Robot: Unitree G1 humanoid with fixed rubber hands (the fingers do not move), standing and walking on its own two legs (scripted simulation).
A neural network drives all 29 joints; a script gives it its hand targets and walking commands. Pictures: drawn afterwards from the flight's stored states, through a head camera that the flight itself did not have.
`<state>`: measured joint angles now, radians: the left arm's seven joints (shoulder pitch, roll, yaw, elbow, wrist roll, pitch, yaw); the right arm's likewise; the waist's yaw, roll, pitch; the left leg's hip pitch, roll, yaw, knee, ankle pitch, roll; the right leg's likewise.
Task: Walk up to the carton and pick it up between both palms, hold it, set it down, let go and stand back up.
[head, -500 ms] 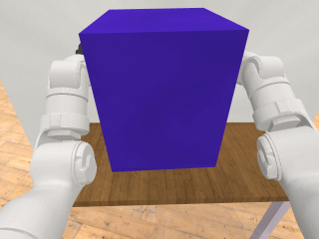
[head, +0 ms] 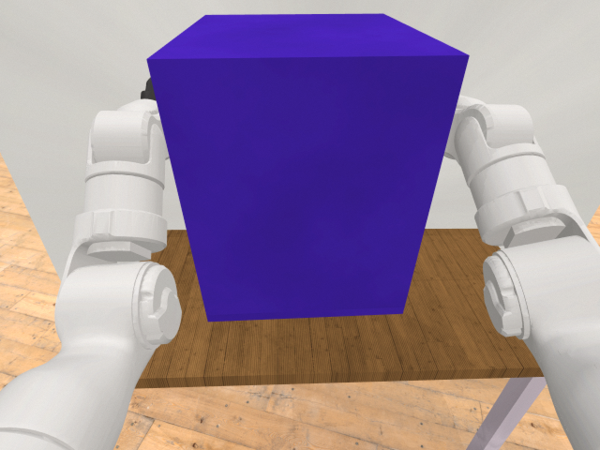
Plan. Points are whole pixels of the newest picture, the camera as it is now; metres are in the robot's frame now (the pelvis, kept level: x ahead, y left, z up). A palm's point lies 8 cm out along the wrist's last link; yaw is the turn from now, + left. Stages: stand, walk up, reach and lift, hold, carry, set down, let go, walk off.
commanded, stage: hold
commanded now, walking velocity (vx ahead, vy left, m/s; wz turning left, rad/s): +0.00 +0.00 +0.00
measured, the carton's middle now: (300, 159) +0.38 +0.00 +0.28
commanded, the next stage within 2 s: none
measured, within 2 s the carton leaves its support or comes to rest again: neither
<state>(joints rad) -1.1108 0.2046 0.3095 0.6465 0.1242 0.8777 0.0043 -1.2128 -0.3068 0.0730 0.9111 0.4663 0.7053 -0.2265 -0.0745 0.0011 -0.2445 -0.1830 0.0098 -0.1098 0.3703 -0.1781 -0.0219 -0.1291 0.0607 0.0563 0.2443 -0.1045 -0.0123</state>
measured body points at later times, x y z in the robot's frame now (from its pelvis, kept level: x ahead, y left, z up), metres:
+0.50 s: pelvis +0.00 +0.00 +0.00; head -0.10 +0.02 +0.44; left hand +0.39 +0.17 +0.33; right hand +0.38 -0.17 +0.34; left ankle +0.01 +0.13 -0.75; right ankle +0.02 -0.11 -0.75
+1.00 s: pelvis +0.00 +0.00 +0.00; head -0.10 +0.02 +0.44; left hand +0.39 +0.17 +0.33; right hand +0.38 -0.17 +0.34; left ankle +0.01 +0.13 -0.75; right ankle +0.02 -0.11 -0.75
